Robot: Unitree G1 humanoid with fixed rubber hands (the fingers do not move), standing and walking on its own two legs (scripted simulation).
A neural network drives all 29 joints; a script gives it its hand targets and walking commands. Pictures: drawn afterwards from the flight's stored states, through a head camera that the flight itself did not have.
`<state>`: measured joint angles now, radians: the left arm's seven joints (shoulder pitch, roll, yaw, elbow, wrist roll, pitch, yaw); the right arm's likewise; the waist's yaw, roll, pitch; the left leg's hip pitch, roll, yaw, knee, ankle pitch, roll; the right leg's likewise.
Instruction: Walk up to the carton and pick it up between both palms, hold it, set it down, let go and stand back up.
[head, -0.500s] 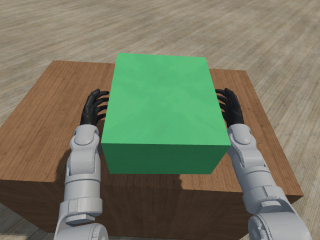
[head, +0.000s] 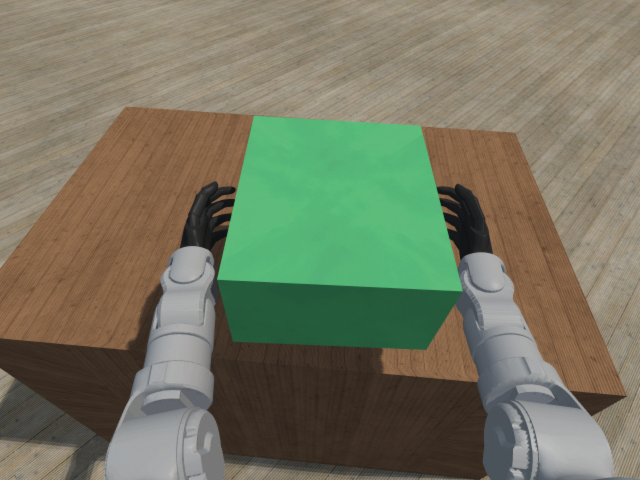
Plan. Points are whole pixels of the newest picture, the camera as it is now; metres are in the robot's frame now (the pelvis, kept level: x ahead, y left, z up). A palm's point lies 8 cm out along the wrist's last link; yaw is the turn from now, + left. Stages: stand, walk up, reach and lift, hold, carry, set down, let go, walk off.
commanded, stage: set down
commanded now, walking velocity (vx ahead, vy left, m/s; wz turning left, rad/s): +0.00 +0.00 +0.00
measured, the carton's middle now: (334, 225) +0.44 +0.01 +0.06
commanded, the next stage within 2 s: none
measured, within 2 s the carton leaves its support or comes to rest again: rests again in 1.54 s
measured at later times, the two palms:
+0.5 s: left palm (201, 250) +0.39 +0.20 +0.05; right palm (453, 247) +0.40 -0.15 +0.06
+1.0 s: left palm (207, 259) +0.40 +0.20 +0.02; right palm (446, 255) +0.41 -0.15 +0.03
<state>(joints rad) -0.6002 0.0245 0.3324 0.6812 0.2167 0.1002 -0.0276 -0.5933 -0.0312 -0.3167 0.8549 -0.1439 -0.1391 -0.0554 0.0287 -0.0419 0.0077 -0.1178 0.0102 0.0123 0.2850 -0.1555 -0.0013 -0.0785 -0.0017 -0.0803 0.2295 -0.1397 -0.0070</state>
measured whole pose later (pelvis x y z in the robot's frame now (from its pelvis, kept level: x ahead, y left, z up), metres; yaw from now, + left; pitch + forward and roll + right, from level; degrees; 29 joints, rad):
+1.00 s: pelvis +0.02 +0.00 +0.00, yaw -1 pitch +12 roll -1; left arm -0.68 0.08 0.36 1.07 0.18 -0.25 0.00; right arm -0.66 -0.01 -0.45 1.03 -0.29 -0.32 -0.05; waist 0.04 -0.01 -0.08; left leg -0.36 0.02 0.02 0.34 -0.18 0.00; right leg -0.31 0.00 -0.07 0.26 -0.15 0.00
